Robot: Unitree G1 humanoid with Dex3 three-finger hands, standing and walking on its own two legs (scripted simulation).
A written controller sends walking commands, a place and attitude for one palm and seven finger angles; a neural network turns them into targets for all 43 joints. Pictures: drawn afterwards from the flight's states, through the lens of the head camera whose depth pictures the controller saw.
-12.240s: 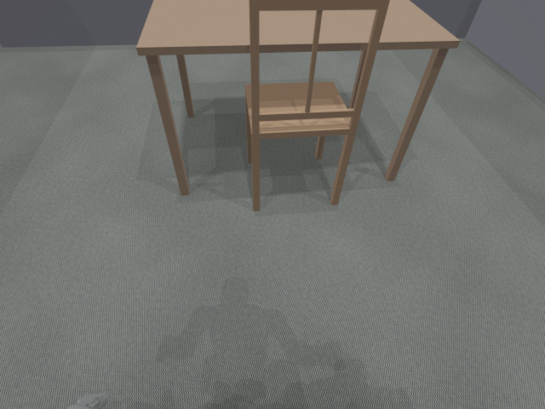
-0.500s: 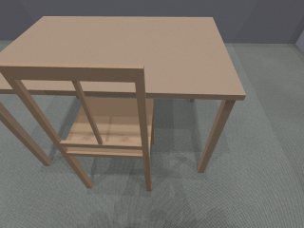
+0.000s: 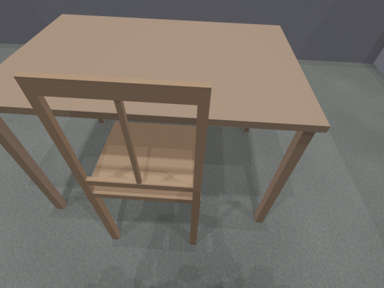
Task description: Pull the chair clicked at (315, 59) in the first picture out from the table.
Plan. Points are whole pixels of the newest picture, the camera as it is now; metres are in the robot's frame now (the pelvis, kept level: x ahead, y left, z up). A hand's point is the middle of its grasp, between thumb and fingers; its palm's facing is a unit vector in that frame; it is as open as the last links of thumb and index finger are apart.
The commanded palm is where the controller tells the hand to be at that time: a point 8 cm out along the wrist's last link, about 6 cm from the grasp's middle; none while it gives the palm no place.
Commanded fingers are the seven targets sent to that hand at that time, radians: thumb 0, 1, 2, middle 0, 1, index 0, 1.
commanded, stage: look again from close up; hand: left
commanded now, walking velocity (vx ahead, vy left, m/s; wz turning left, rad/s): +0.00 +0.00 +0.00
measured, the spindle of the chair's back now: (130, 148) +0.48 +0.21 -0.03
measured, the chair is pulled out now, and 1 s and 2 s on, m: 0.00 0.00 0.00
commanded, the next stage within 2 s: shuffle to correct the standing spot in 0.76 s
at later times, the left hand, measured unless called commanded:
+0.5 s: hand out of the picture -0.02 +0.22 -0.17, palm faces -0.01 -0.98 -0.19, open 7.4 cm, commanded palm none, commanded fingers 0.00 0.90 0.90 -0.20 -0.30 -0.20 -0.30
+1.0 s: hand out of the picture -0.06 +0.18 -0.16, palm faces -0.01 -0.99 -0.17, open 7.4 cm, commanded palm none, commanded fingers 0.00 0.90 0.90 -0.20 -0.30 -0.20 -0.30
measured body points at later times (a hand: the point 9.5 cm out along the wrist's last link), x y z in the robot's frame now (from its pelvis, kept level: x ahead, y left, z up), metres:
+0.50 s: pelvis -0.02 +0.05 +0.01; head -0.02 +0.06 +0.46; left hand -0.02 +0.27 -0.15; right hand -0.01 -0.19 -0.14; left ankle -0.01 +0.10 -0.73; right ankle -0.03 -0.10 -0.73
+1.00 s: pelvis -0.03 +0.02 +0.01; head -0.04 +0.02 +0.46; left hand -0.06 +0.23 -0.15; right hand -0.05 -0.19 -0.15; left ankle -0.02 +0.10 -0.73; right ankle -0.03 -0.10 -0.73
